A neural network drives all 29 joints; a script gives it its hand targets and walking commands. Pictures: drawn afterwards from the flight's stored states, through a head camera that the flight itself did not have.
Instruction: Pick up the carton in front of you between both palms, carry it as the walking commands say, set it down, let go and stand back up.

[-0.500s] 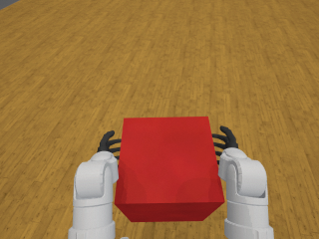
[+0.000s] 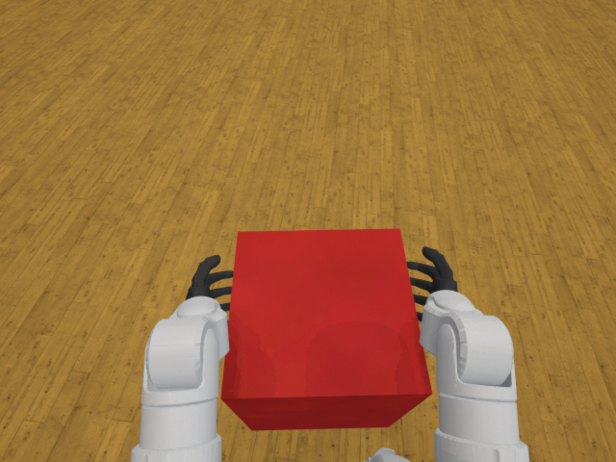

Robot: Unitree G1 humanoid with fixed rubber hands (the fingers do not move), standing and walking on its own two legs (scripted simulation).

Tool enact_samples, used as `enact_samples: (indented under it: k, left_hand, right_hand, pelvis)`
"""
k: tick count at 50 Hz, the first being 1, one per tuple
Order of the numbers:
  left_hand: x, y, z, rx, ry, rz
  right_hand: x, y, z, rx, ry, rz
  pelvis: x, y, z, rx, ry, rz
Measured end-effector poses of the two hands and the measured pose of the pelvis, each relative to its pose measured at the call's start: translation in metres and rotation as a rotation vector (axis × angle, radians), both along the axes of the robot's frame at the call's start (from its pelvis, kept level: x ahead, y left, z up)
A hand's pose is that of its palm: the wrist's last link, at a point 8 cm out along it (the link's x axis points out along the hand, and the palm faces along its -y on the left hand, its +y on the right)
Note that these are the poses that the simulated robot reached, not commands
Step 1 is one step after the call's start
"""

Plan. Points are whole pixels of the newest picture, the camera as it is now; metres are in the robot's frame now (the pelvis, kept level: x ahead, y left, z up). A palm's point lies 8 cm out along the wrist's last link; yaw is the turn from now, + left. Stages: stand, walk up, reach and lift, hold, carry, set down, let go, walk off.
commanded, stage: carry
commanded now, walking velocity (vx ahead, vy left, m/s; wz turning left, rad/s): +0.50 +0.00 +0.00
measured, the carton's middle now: (319, 338) +0.31 +0.00 -0.04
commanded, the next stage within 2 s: none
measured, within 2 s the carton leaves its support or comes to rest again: neither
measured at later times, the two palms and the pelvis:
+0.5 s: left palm (265, 134) +0.61 +0.09 +0.08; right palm (431, 137) +0.62 -0.19 +0.08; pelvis +0.31 -0.05 +0.00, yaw +2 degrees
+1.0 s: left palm (275, 91) +0.75 +0.08 +0.08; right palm (421, 95) +0.75 -0.20 +0.08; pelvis +0.45 -0.06 +0.00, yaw +0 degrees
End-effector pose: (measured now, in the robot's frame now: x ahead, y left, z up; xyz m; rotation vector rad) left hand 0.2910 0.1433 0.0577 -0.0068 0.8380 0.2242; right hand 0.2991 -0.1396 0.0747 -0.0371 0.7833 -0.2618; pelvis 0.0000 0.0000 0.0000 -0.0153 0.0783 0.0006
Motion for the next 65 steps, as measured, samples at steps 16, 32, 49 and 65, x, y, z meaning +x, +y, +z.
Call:
enact_samples:
  k: [16,32,49,65]
  left_hand:
    - [0.215,-0.049,0.010,0.049,0.010,0.070]
    - [0.386,-0.037,0.002,0.000,-0.041,0.024]
    - [0.454,-0.058,0.020,0.035,-0.030,0.024]
    - [0.480,-0.094,0.011,0.081,-0.048,-0.010]
  right_hand:
    - [0.229,-0.049,-0.010,0.070,0.008,0.045]
    - [0.390,-0.037,0.002,0.001,-0.043,0.021]
    - [0.453,-0.059,0.005,0.037,-0.034,0.015]
    - [0.480,-0.095,-0.007,0.042,-0.051,0.023]
  pelvis:
    - [0.222,-0.060,-0.010,0.043,-0.015,0.053]
    - [0.388,-0.041,-0.018,0.044,-0.022,0.010]
    - [0.451,-0.057,-0.003,0.049,0.017,0.003]
    - [0.481,-0.091,-0.012,0.048,-0.012,0.000]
